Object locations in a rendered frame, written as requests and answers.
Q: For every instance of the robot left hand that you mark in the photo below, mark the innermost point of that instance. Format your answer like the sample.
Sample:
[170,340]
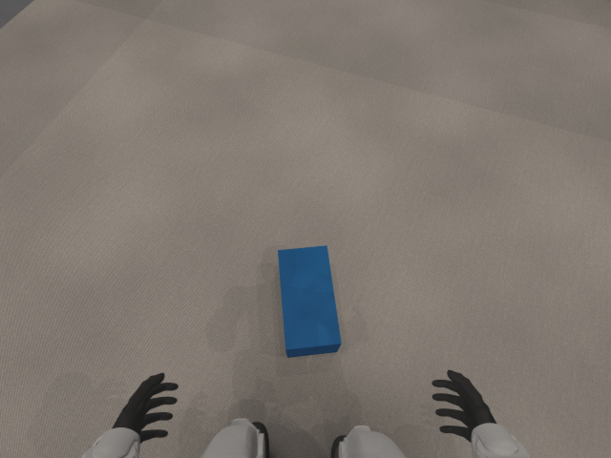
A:
[133,415]

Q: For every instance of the robot right forearm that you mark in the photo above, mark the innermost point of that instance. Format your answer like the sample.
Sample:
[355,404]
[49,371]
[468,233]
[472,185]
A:
[495,441]

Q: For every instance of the robot left thigh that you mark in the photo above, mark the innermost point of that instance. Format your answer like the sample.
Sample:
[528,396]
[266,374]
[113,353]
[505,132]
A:
[239,441]

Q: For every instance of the robot left shin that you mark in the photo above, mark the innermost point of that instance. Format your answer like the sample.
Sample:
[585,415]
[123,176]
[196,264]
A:
[242,422]

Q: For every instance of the robot right hand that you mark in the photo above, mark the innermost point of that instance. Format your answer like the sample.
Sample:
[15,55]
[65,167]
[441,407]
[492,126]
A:
[475,413]

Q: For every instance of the carton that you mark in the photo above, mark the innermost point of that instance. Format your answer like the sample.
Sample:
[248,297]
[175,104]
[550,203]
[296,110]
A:
[309,309]

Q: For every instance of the robot left forearm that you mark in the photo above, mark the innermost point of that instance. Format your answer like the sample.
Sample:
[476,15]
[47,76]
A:
[119,442]

